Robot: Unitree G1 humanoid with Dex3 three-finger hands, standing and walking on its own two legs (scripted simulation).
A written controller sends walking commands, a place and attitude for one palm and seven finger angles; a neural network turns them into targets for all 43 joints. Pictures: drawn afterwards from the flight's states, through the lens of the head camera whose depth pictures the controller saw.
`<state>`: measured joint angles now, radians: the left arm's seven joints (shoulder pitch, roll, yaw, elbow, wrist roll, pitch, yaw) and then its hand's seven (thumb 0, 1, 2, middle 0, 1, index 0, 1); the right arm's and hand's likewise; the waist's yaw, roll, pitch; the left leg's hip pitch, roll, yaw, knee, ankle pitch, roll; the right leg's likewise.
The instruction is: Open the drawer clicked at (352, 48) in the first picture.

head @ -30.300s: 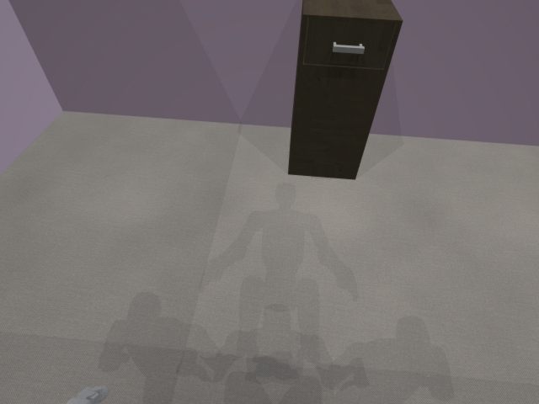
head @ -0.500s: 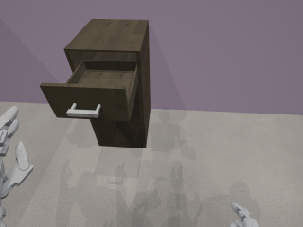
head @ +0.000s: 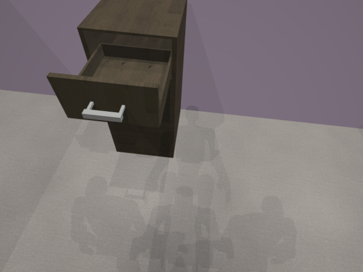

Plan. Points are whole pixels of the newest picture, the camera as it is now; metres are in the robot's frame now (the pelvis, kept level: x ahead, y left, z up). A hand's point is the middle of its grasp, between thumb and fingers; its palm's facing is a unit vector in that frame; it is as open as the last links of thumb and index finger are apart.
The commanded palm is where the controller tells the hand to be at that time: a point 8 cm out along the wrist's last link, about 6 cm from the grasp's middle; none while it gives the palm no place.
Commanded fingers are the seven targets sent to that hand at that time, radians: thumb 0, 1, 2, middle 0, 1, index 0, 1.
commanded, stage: let the arm hang, fingers relaxed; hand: left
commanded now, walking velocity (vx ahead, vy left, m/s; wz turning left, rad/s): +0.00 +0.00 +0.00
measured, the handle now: (104, 111) +0.56 +0.28 -0.04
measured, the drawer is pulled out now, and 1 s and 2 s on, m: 0.29 0.29 0.29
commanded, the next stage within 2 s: look to check the result in 0.74 s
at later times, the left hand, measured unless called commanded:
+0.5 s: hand out of the picture +0.03 +0.20 -0.16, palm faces -0.01 -0.97 -0.26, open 7.4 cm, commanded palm none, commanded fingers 0.00 0.90 0.90 -0.20 -0.30 -0.20 -0.30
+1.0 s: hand out of the picture +0.04 +0.19 -0.16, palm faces -0.01 -0.97 -0.25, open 7.4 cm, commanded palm none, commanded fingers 0.00 0.90 0.90 -0.20 -0.30 -0.20 -0.30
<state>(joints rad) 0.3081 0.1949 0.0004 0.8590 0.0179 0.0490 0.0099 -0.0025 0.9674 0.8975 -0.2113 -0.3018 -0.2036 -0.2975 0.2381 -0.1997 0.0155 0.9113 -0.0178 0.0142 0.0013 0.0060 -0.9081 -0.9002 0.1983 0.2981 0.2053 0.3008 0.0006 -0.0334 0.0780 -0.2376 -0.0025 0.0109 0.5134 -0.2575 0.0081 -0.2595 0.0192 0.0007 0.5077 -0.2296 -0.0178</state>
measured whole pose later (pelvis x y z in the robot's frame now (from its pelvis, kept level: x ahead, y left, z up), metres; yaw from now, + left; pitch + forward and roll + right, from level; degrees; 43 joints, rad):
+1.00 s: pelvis +0.01 -0.01 +0.01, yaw -1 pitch -2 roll +0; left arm 0.21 0.20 0.01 1.13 0.01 0.00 0.02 0.00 0.91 0.90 -0.21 -0.30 -0.20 -0.30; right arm 0.25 -0.20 -0.02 1.12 -0.01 0.00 -0.02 0.00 -0.91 -0.90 0.20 0.30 0.20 0.30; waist -0.01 0.02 0.07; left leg -0.14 0.01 0.02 0.37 -0.21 0.00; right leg -0.17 0.03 0.02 0.38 -0.18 -0.03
